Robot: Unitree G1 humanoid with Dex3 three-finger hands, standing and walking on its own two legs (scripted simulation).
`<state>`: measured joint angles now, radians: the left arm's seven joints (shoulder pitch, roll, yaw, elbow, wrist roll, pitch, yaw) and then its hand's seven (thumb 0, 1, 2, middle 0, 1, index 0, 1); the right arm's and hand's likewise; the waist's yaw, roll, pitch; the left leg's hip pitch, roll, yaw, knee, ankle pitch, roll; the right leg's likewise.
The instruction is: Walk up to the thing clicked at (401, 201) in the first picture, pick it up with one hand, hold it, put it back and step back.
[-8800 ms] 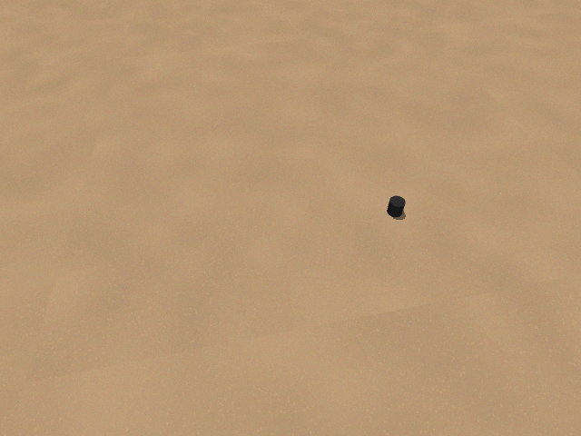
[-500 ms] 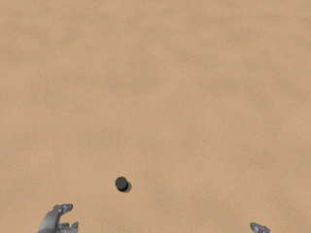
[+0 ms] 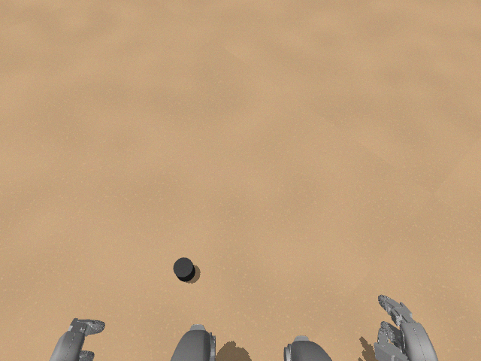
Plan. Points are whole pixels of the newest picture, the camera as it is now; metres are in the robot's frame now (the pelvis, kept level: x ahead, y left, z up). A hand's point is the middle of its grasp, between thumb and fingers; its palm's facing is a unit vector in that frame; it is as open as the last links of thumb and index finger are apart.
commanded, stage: rise first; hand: left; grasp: from above
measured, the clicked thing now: (184, 269) +0.43 +0.23 -0.66
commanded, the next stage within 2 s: none
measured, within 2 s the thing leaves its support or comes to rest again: neither
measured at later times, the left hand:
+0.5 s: hand out of the picture +0.14 +0.28 -0.22, palm faces -0.31 -0.76 -0.57, open 14.2 cm
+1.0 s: hand (139, 302) +0.28 +0.30 -0.41, palm faces -0.47 -0.27 -0.84, open 14.1 cm
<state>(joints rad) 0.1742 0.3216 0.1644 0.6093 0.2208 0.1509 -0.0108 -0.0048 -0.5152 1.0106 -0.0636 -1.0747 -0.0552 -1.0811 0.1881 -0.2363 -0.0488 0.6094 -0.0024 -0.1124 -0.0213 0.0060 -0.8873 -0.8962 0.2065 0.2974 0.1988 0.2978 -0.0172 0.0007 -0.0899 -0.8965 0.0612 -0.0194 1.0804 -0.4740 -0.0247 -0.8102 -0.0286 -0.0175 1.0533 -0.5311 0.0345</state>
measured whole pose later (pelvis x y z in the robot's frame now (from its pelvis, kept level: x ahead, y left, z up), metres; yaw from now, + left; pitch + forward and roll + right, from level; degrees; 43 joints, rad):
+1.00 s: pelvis -0.09 +0.00 -0.28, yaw -5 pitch +33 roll -5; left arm -0.51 0.59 0.15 0.94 0.90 -0.18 0.14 0.00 -0.54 1.03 -0.08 -1.06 -0.07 -1.07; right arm 0.09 -0.27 -0.06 0.73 -0.04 -0.10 0.06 0.00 -0.87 -0.89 0.21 0.30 0.20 0.30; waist -0.03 0.02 -0.11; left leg -2.08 0.06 -0.12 2.09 -0.60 -0.03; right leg -1.97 0.01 -0.02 2.09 -0.70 0.05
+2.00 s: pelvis -0.08 +0.00 -0.36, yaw -8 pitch +33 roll -7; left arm -0.82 0.76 0.17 1.35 1.26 -0.27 0.40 0.00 -0.54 1.00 -0.08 -1.02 -0.08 -1.02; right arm 0.08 -0.25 0.01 0.78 -0.16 -0.03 0.12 0.00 -0.90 -0.90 0.21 0.30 0.20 0.30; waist -0.15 -0.03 -0.04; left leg -2.33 0.05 -0.19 2.38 -0.64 -0.04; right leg -2.19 0.05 -0.04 2.34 -0.74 0.06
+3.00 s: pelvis -0.08 +0.00 -0.37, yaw -10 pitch +32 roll -8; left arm -0.88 0.81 0.10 1.39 1.12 -0.18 0.24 0.00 -0.53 0.95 -0.08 -1.07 -0.10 -1.05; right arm 0.13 -0.28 0.11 0.73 -0.15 -0.02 0.15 0.00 -0.91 -0.89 0.21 0.30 0.20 0.30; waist -0.21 -0.02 0.04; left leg -2.34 0.05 -0.22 2.42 -0.65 -0.05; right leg -2.21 0.06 -0.06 2.37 -0.73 0.06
